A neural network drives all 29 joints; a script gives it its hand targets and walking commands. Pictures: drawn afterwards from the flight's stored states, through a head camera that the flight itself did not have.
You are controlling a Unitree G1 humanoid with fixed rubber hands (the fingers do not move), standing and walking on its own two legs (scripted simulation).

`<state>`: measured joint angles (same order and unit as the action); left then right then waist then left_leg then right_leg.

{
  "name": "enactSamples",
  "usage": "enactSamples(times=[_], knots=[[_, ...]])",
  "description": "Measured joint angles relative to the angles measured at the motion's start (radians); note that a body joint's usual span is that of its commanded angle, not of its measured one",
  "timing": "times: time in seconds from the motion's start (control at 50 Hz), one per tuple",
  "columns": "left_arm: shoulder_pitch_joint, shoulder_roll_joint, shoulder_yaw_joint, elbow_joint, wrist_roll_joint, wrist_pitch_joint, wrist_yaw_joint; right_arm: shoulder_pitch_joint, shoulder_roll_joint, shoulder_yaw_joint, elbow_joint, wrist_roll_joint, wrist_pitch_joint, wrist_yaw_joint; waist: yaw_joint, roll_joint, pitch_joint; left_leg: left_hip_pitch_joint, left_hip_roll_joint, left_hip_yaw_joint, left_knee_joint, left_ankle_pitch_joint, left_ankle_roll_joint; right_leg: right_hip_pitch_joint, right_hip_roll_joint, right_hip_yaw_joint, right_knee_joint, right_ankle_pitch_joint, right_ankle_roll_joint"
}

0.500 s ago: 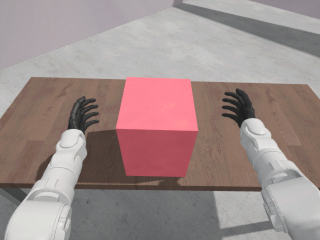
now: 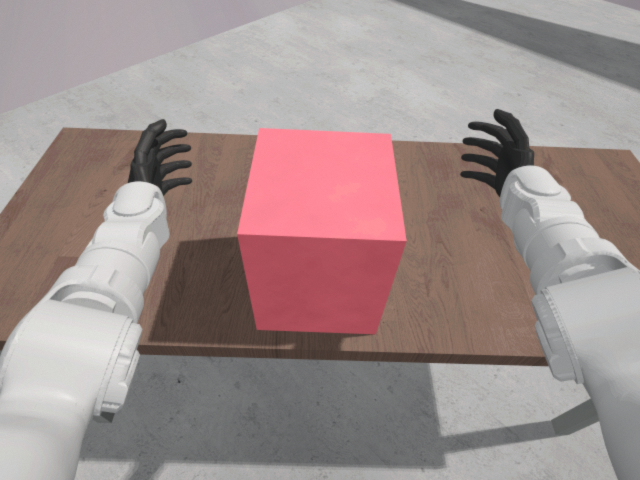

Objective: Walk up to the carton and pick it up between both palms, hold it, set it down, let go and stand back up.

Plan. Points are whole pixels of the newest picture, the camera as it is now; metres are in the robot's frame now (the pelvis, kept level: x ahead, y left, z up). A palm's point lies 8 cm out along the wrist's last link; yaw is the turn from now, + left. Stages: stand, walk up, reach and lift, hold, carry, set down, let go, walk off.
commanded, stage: reach and lift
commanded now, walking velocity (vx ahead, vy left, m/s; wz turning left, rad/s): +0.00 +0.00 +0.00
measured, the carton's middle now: (320, 236) +0.50 +0.02 -0.01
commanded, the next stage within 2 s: none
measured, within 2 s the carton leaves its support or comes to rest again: neither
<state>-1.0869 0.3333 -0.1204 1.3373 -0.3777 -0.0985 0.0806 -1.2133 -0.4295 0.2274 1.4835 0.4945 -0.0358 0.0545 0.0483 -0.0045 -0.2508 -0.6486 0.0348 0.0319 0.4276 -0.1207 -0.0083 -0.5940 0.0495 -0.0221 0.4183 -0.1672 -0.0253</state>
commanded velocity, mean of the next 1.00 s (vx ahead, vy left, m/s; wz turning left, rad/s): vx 0.00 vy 0.00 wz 0.00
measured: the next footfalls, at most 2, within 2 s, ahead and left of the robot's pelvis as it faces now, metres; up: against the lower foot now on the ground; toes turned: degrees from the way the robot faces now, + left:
none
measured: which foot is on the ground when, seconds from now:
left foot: down 0.00-1.00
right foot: down 0.00-1.00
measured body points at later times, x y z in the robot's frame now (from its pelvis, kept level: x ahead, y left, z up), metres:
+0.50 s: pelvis +0.00 +0.01 -0.01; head +0.13 +0.01 +0.42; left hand +0.50 +0.23 +0.07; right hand +0.53 -0.20 +0.10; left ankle +0.03 +0.12 -0.73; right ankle +0.00 -0.09 -0.73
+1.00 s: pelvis +0.00 +0.01 -0.01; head +0.16 +0.01 +0.41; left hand +0.50 +0.21 +0.04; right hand +0.53 -0.16 +0.06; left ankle +0.03 +0.12 -0.73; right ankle +0.00 -0.09 -0.73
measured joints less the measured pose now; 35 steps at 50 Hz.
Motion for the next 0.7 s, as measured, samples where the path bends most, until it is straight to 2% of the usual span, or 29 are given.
enactSamples(times=[0.16,0.3,0.48,0.7], knots=[[-0.016,0.008,-0.033,0.026,-0.055,-0.03,0.0,-0.007,-0.017,0.026,-0.021,0.013,-0.016,0.007,0.003,0.007,-0.034,-0.087,0.002,0.011,0.026,-0.007,0.007,-0.089,0.0,0.011,0.021,0.0,0.004],[-0.061,-0.004,-0.03,0.064,-0.061,-0.067,-0.005,-0.06,-0.024,0.033,0.011,0.017,-0.046,0.014,0.011,0.005,-0.031,-0.149,0.0,0.017,0.042,-0.008,0.011,-0.155,-0.002,0.016,0.044,-0.003,0.011],[-0.069,-0.013,0.002,0.069,-0.037,-0.11,-0.013,-0.057,-0.011,-0.003,0.013,-0.011,-0.086,0.013,0.018,-0.001,-0.045,-0.225,0.004,0.015,0.036,0.004,0.009,-0.226,0.002,0.014,0.028,0.014,0.009],[-0.044,-0.03,0.068,0.09,-0.001,-0.191,-0.032,-0.007,0.027,-0.052,-0.05,-0.067,-0.151,-0.014,0.019,0.005,-0.076,-0.298,0.003,0.016,0.01,0.026,0.014,-0.301,0.002,0.016,0.004,0.036,0.01]])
